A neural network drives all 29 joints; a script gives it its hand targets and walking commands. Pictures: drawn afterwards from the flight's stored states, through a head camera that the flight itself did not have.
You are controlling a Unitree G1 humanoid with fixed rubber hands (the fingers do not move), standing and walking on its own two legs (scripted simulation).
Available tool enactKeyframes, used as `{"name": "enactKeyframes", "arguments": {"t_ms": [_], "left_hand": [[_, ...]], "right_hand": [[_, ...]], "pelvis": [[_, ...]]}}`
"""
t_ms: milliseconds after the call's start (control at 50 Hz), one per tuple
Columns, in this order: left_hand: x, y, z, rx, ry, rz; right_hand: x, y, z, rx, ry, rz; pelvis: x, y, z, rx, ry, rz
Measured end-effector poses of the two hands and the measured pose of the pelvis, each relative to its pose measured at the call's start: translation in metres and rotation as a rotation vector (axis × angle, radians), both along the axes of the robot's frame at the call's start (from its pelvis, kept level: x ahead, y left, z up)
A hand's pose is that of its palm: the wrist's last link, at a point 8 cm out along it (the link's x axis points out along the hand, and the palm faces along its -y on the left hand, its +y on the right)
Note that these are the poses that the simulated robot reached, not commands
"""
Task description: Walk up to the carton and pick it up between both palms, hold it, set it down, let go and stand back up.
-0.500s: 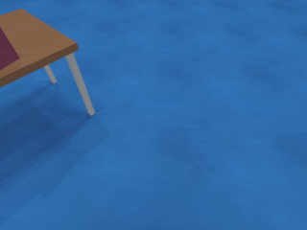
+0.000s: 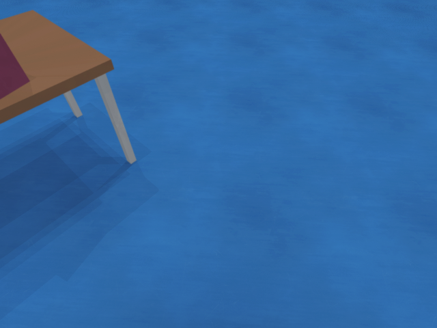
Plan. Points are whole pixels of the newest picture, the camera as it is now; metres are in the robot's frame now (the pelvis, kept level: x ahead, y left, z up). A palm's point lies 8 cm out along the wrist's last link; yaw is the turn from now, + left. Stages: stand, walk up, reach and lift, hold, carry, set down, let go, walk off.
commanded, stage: stand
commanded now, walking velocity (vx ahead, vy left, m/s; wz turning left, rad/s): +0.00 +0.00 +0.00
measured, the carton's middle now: out of the picture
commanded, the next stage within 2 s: walk up in 0.42 s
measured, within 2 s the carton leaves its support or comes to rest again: neither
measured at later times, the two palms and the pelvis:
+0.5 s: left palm out of the picture -0.04 +0.20 -0.15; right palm out of the picture -0.04 -0.20 -0.15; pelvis +0.00 +0.00 +0.00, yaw +0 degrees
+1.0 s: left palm out of the picture +0.02 +0.40 -0.17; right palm (302, 306) +0.18 -0.16 -0.13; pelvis +0.05 +0.11 -0.04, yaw +19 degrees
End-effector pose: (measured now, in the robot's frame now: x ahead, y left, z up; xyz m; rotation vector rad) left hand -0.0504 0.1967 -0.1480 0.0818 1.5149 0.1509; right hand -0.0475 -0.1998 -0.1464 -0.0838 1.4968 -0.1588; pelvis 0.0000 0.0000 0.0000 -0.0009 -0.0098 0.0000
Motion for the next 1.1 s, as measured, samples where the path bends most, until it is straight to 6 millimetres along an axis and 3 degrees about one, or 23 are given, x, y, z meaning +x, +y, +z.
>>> {"name": "enactKeyframes", "arguments": {"t_ms": [340,620,680,740,800,880,940,1000,1100], "left_hand": [[0.008,0.004,0.001,0.009,-0.015,-0.004],[0.003,0.002,0.001,0.006,-0.005,0.004],[0.012,0.024,0.0,0.077,-0.094,0.049],[0.012,0.056,0.004,0.158,-0.158,0.106],[0.01,0.089,0.006,0.205,-0.188,0.148],[0.015,0.136,-0.001,0.229,-0.216,0.18],[0.029,0.176,-0.018,0.234,-0.241,0.181],[0.066,0.207,-0.019,0.224,-0.32,0.164],[0.15,0.229,0.027,0.219,-0.549,0.139]], "right_hand": [[0.001,-0.001,0.0,-0.002,-0.001,-0.001],[0.007,-0.001,-0.001,-0.001,-0.015,0.004],[0.023,-0.015,-0.001,-0.033,-0.035,0.073],[0.066,-0.032,0.005,-0.091,-0.092,0.191],[0.117,-0.035,0.016,-0.128,-0.172,0.267],[0.181,-0.011,0.026,-0.146,-0.278,0.355],[0.219,0.017,0.021,-0.17,-0.356,0.403],[0.227,0.041,0.015,-0.179,-0.368,0.404],[0.226,0.067,0.028,-0.17,-0.287,0.416]], "pelvis": [[0.001,0.001,0.0,0.0,0.001,-0.002],[0.002,0.0,0.0,-0.002,0.002,0.004],[0.001,0.004,-0.005,-0.021,0.008,0.076],[0.003,0.014,-0.007,-0.028,-0.004,0.143],[0.01,0.029,-0.008,-0.027,-0.022,0.194],[0.025,0.058,-0.016,-0.022,-0.04,0.255],[0.04,0.089,-0.034,-0.016,-0.041,0.286],[0.049,0.11,-0.04,0.0,-0.047,0.329],[0.077,0.133,-0.017,0.001,-0.041,0.384]]}}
